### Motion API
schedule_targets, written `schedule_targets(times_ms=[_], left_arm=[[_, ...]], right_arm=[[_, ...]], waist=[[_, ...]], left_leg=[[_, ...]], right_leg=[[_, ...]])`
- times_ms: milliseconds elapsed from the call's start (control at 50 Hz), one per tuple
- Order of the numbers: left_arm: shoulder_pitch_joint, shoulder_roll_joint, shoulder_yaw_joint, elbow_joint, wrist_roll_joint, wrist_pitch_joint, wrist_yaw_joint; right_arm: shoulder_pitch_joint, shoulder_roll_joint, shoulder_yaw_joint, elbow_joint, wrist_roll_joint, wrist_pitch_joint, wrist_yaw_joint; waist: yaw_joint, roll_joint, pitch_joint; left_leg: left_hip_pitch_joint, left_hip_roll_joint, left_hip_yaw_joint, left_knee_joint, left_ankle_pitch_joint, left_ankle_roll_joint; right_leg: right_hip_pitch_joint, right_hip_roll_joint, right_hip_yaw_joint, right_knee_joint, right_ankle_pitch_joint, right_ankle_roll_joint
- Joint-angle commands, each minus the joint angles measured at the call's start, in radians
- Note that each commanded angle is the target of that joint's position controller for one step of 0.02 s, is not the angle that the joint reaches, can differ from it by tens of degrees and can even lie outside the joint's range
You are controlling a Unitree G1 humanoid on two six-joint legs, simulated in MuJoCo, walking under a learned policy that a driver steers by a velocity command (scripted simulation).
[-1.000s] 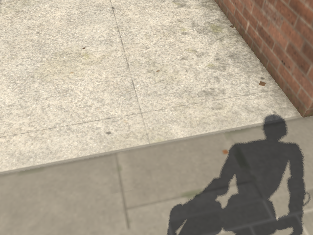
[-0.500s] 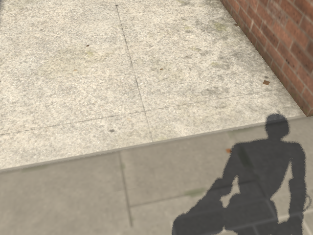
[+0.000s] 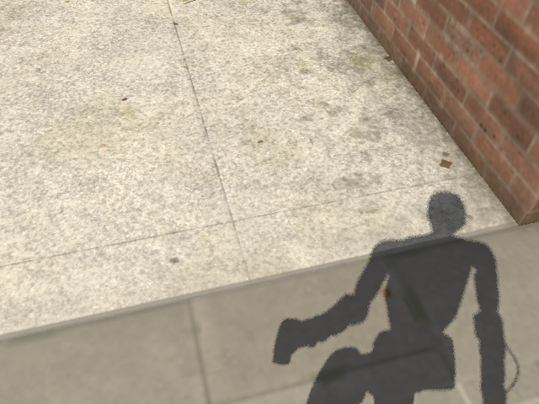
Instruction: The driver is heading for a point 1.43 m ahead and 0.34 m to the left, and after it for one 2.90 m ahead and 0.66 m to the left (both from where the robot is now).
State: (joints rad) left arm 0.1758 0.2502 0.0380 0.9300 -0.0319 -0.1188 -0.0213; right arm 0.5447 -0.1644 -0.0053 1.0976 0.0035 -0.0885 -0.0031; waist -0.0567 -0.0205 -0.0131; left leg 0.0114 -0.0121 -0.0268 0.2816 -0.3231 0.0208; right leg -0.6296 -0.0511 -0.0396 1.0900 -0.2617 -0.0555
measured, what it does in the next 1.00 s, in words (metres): walks ahead, turning left: right foot, then left foot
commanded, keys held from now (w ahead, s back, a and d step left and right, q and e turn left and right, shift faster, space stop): w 0.26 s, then w+q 0.74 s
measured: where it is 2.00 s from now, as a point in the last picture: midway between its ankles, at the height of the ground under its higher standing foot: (164, 226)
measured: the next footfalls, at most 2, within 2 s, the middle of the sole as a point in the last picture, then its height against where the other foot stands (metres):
right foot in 0.18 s outside the picture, level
left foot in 0.76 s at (212, 378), level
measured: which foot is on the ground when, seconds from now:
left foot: down 0.00-0.20, up 0.22-0.74, down 0.76-1.00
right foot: up 0.00-0.16, down 0.18-0.78, up 0.80-1.00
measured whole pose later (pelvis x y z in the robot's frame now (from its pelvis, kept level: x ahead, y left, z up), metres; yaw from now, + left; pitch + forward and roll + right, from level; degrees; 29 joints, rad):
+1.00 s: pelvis +0.55 +0.05 +0.00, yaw +21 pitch +2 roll +0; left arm 0.11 0.30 0.05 0.80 0.01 -0.11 0.00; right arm 0.31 -0.25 -0.07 0.76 0.01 -0.06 0.01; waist -0.03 -0.03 0.03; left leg -0.22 -0.11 -0.05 0.35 -0.16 0.10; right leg -0.64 -0.12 0.08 1.00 -0.22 0.03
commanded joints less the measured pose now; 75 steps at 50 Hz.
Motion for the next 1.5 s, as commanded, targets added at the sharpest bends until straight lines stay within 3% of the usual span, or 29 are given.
schedule_targets(times_ms=[20, 120, 180, 200, 220, 240, 260, 300, 340, 460, 620, 700, 740, 760, 780, 800, 820, 840, 880, 940, 1060, 1180, 1240, 1260, 1280, 1300, 1320, 1360, 1500], left_arm=[[-0.172, -0.03, -0.021, -0.117, 0.01, -0.005, -0.017], [-0.227, 0.07, 0.001, -0.163, 0.0, 0.009, -0.016], [0.084, 0.158, 0.054, -0.076, -0.007, 0.013, -0.009], [0.249, 0.235, 0.074, -0.043, 0.003, 0.019, 0.0], [0.307, 0.288, 0.077, -0.02, 0.027, 0.019, -0.014], [0.244, 0.191, 0.051, -0.024, 0.019, 0.013, -0.018], [0.146, 0.143, 0.039, -0.037, 0.015, 0.008, -0.016], [0.004, 0.102, 0.027, -0.063, 0.032, -0.003, -0.02], [-0.012, 0.061, 0.017, -0.039, 0.043, -0.01, -0.022], [0.069, 0.11, 0.029, 0.017, 0.047, -0.018, 0.012], [0.188, 0.149, 0.032, 0.046, 0.03, 0.015, 0.038], [0.171, 0.188, 0.045, 0.029, 0.024, 0.051, 0.043], [0.136, 0.209, 0.051, 0.006, 0.027, 0.069, 0.052], [0.13, 0.201, 0.045, -0.012, 0.027, 0.069, 0.055], [0.212, 0.082, 0.008, -0.057, 0.054, 0.045, 0.04], [0.2, 0.071, -0.006, -0.084, 0.036, -0.007, 0.02], [0.061, 0.156, 0.02, -0.118, -0.006, -0.038, 0.008], [0.013, 0.152, 0.017, -0.14, -0.013, -0.051, 0.008], [0.032, 0.15, 0.031, -0.124, 0.021, -0.035, 0.023], [0.056, 0.123, 0.035, -0.139, 0.042, 0.004, 0.024], [-0.174, 0.076, 0.02, -0.224, 0.04, 0.005, 0.024], [-0.233, 0.132, 0.035, -0.267, 0.027, -0.02, -0.003], [-0.076, 0.168, 0.057, -0.227, 0.038, -0.035, -0.002], [0.061, 0.208, 0.069, -0.211, 0.052, -0.037, 0.004], [0.211, 0.295, 0.097, -0.176, 0.062, -0.027, 0.006], [0.25, 0.242, 0.088, -0.146, 0.028, -0.019, -0.006], [0.194, 0.169, 0.067, -0.161, 0.014, -0.015, -0.005], [0.081, 0.123, 0.046, -0.178, 0.03, 0.002, -0.003], [0.104, 0.161, 0.05, -0.137, 0.024, -0.003, 0.005]], right_arm=[[-0.02, -0.148, -0.016, -0.066, -0.003, 0.006, -0.027], [0.005, -0.214, -0.046, -0.065, 0.022, -0.003, -0.031], [-0.011, -0.209, -0.048, -0.082, -0.006, 0.024, -0.024], [-0.002, -0.167, -0.029, -0.113, -0.025, 0.025, -0.019], [0.136, 0.008, 0.012, -0.118, -0.006, 0.001, -0.009], [0.059, -0.098, -0.01, -0.121, 0.023, -0.029, -0.003], [-0.064, -0.161, -0.028, -0.16, 0.048, -0.043, 0.001], [-0.146, -0.169, -0.041, -0.171, 0.036, -0.039, -0.013], [-0.1, -0.131, -0.047, -0.158, 0.035, -0.003, -0.016], [-0.264, -0.138, -0.065, -0.232, 0.019, 0.022, -0.016], [-0.531, -0.101, -0.042, -0.353, 0.016, 0.009, 0.039], [-0.535, -0.135, -0.055, -0.415, 0.021, 0.011, 0.068], [-0.342, -0.204, -0.094, -0.387, 0.026, 0.016, 0.069], [-0.172, -0.278, -0.132, -0.348, 0.027, 0.021, 0.054], [-0.084, -0.4, -0.163, -0.336, 0.022, 0.029, 0.033], [-0.082, -0.379, -0.147, -0.36, 0.015, 0.02, 0.034], [-0.092, -0.303, -0.126, -0.356, 0.002, 0.013, 0.035], [-0.159, -0.265, -0.116, -0.364, 0.006, 0.008, 0.032], [-0.295, -0.209, -0.096, -0.407, 0.001, 0.008, 0.031], [-0.307, -0.223, -0.098, -0.42, 0.005, 0.005, 0.02], [-0.212, -0.262, -0.109, -0.406, 0.017, 0.016, -0.009], [-0.161, -0.25, -0.108, -0.384, 0.02, 0.028, -0.02], [-0.179, -0.223, -0.097, -0.386, 0.01, 0.037, -0.02], [-0.19, -0.185, -0.079, -0.403, -0.001, 0.035, -0.014], [-0.042, -0.129, -0.061, -0.405, 0.02, 0.024, -0.012], [-0.013, -0.167, -0.059, -0.394, 0.033, 0.016, -0.013], [-0.121, -0.246, -0.077, -0.401, 0.04, 0.015, -0.011], [-0.272, -0.24, -0.077, -0.44, 0.01, 0.013, -0.009], [-0.339, -0.153, -0.056, -0.469, -0.002, 0.012, -0.003]], waist=[[0.011, 0.11, 0.157], [0.049, 0.14, 0.157], [0.208, 0.147, -0.064], [0.251, 0.016, -0.198], [0.159, -0.307, -0.364], [0.171, -0.22, -0.269], [0.147, -0.147, -0.108], [0.083, 0.008, -0.025], [0.032, -0.047, -0.007], [0.044, -0.01, 0.081], [0.139, 0.015, 0.129], [0.1, -0.035, 0.086], [-0.015, -0.071, -0.04], [-0.099, -0.035, -0.131], [-0.052, 0.206, -0.251], [-0.033, 0.221, -0.399], [-0.075, 0.14, -0.297], [-0.043, 0.086, -0.175], [0.049, 0.0, -0.062], [0.09, 0.034, -0.034], [0.013, 0.095, 0.009], [0.0, 0.134, 0.01], [0.079, 0.152, -0.052], [0.143, 0.099, -0.176], [0.123, -0.165, -0.33], [0.129, -0.273, -0.324], [0.147, -0.146, -0.166], [0.113, -0.022, 0.0], [0.079, -0.047, 0.018]], left_leg=[[-0.129, 0.17, -0.095, -0.184, 0.311, 0.136], [-0.055, 0.247, -0.085, -0.174, 0.442, 0.126], [-0.049, 0.193, -0.006, 0.273, 0.891, 0.066], [-0.276, 0.131, 0.023, 0.608, 0.592, 0.038], [-0.575, -0.066, -0.025, 0.965, -0.176, -0.011], [-0.677, -0.021, -0.128, 1.101, -0.209, 0.017], [-0.749, 0.032, -0.095, 1.121, -0.127, 0.038], [-0.633, 0.127, -0.075, 1.022, 0.031, 0.045], [-0.542, 0.16, -0.084, 0.954, 0.062, 0.046], [-0.735, 0.146, -0.121, 0.741, 0.272, 0.019], [-0.776, 0.115, 0.021, 0.38, 0.411, 0.029], [-0.686, 0.048, 0.115, 0.337, 0.214, 0.083], [-0.407, -0.04, 0.165, 0.318, 0.171, 0.132], [-0.12, -0.039, 0.092, 0.267, 0.21, 0.178], [0.276, 0.23, -0.371, 0.255, 0.173, 0.325], [0.436, 0.381, -0.845, 0.053, 0.056, 0.453], [0.385, 0.337, -0.716, 0.017, 0.075, 0.373], [0.234, 0.297, -0.554, 0.016, 0.154, 0.326], [-0.055, 0.216, -0.361, -0.024, 0.335, 0.279], [-0.212, 0.168, -0.271, -0.064, 0.452, 0.286], [-0.263, 0.089, -0.197, -0.049, 0.346, 0.209], [-0.121, 0.165, -0.329, 0.062, 0.268, 0.179], [-0.09, 0.128, -0.321, 0.222, 0.472, 0.141], [-0.184, 0.075, -0.267, 0.446, 0.417, 0.108], [-0.538, -0.069, -0.147, 0.807, 0.113, 0.023], [-0.73, -0.075, -0.162, 0.971, -0.259, 0.011], [-0.809, -0.022, -0.185, 1.041, -0.191, 0.016], [-0.778, 0.054, -0.112, 0.961, -0.056, 0.019], [-0.7, 0.129, -0.032, 0.626, 0.164, -0.012]], right_leg=[[-0.034, -0.008, -0.012, -0.308, 0.182, 0.031], [0.142, 0.034, -0.001, -0.522, 0.252, 0.0], [0.531, 0.092, -0.032, -0.515, 0.185, -0.07], [0.822, -0.108, 0.216, -0.519, 0.091, -0.135], [1.044, -0.347, 0.765, -0.738, -0.199, -0.299], [0.959, -0.317, 0.862, -0.853, -0.258, -0.259], [0.811, -0.299, 0.689, -0.848, -0.178, -0.215], [0.532, -0.235, 0.419, -0.882, 0.079, -0.171], [0.427, -0.185, 0.276, -0.941, 0.114, -0.156], [0.448, -0.183, 0.092, -1.014, 0.22, -0.159], [0.667, -0.205, -0.079, -0.969, 0.334, -0.112], [0.772, -0.236, -0.134, -0.793, 0.747, -0.077], [0.73, -0.212, -0.172, -0.504, 1.034, -0.044], [0.564, -0.17, -0.181, -0.252, 0.907, -0.005], [0.142, -0.036, -0.167, 0.14, 0.197, 0.055], [-0.085, 0.112, 0.064, 0.343, -0.325, 0.062], [-0.19, 0.044, 0.152, 0.359, -0.251, 0.03], [-0.196, -0.002, 0.138, 0.282, -0.154, 0.012], [-0.059, -0.07, 0.126, 0.124, -0.058, 0.027], [0.027, -0.075, 0.107, 0.001, -0.009, 0.08], [0.06, 0.008, 0.082, -0.452, 0.336, 0.112], [0.11, 0.031, 0.116, -0.606, 0.308, 0.069], [0.326, 0.046, 0.069, -0.662, 0.236, 0.002], [0.564, -0.068, 0.171, -0.623, 0.243, -0.059], [0.957, -0.279, 0.566, -0.646, 0.104, -0.231], [1.002, -0.356, 0.84, -0.78, -0.14, -0.269], [0.88, -0.324, 0.74, -0.803, -0.255, -0.221], [0.613, -0.242, 0.506, -0.848, -0.091, -0.176], [0.492, -0.163, 0.235, -0.947, 0.3, -0.181]])
Velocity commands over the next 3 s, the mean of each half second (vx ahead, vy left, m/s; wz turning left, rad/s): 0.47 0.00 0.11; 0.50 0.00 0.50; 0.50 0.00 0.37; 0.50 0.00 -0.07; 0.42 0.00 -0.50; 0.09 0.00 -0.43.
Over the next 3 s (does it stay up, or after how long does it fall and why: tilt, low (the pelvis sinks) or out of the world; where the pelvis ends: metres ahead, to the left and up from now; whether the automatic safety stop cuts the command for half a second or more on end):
stays up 1.39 0.41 0.00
